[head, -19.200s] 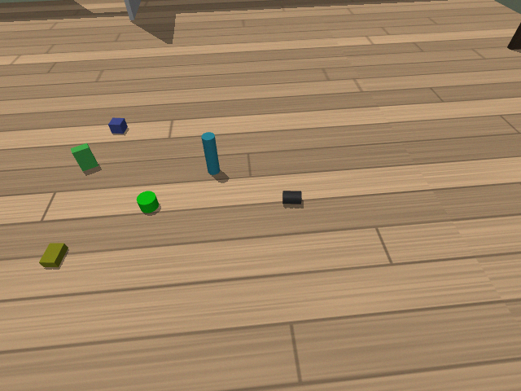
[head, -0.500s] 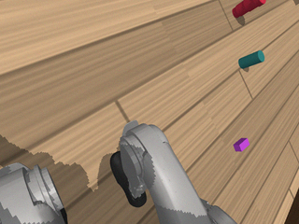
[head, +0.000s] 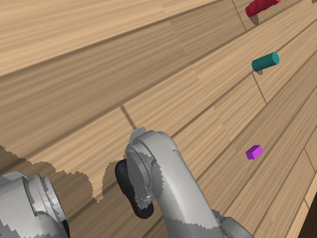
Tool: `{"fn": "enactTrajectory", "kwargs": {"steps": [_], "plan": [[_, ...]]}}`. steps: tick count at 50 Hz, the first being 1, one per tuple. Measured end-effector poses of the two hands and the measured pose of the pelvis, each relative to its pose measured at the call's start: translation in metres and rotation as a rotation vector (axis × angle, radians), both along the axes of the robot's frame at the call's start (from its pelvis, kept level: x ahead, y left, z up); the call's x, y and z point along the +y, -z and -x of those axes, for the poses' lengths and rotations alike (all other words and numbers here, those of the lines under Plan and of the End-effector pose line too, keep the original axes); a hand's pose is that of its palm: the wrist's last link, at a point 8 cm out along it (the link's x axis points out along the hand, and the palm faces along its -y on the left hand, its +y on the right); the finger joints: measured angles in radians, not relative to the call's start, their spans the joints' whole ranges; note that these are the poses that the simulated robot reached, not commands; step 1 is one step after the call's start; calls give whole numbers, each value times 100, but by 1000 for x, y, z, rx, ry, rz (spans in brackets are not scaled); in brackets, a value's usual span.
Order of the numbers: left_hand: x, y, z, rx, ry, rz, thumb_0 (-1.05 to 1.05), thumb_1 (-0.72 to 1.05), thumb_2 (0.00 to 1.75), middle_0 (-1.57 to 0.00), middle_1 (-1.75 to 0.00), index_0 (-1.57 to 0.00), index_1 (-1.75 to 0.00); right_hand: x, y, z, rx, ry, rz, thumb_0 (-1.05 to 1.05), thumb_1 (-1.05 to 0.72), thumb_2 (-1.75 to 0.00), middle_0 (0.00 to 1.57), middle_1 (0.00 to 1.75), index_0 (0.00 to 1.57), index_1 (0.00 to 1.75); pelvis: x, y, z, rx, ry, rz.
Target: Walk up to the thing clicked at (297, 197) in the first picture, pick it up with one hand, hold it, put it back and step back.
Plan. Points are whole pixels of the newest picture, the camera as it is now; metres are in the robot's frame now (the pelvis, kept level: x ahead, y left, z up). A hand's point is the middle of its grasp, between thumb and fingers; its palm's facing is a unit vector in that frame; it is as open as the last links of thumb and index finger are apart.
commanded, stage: close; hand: left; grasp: from above
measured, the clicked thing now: out of the picture +0.48 +0.33 -0.28
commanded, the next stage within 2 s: settle in 1.30 s
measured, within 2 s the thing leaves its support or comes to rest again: leaves its support in 1.68 s
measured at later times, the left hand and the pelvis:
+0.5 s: hand out of the picture +0.46 +0.32 -0.25, palm faces -0.45 -0.13 -0.89, open 10.5 cm; pelvis +0.00 +0.00 +0.00, yaw +0 degrees
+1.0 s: hand out of the picture +0.47 +0.32 -0.25, palm faces -0.45 -0.13 -0.88, open 9.5 cm; pelvis +0.00 +0.00 +0.00, yaw +0 degrees
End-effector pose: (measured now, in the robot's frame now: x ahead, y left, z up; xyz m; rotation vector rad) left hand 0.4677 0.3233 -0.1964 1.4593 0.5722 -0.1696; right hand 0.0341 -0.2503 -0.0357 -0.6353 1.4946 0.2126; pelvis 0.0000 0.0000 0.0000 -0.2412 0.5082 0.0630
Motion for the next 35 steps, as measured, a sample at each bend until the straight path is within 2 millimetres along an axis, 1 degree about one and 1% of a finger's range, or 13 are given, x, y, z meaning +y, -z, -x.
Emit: {"fn": "enactTrajectory", "kwargs": {"steps": [7, 22, 35], "plan": [[1, -2, 0, 7, -12, -5, 0, -20, 77, -31, -82, -33, -80, -1, -1, -1, -12, -2, 1, 0, -90, -90, 20, 30, 20, 30, 0, -1, 1, -2, 1, 1], [0, 1, -2, 1, -3, -2, 0, 0, 60, -45, -69, -48, -67, 4, -4, 3, -1, 1, 2, 0, -90, -90, 20, 30, 20, 30, 2, -3, 1, -1, 3, 7], [3, 1, -3, 6, -8, -1, 0, 14, 49, -58, -60, -60, -57, 4, -7, -2, -3, -2, 9, 0, -90, -90, 20, 30, 20, 30, 3, -5, 0, 7, 2, 11]]}}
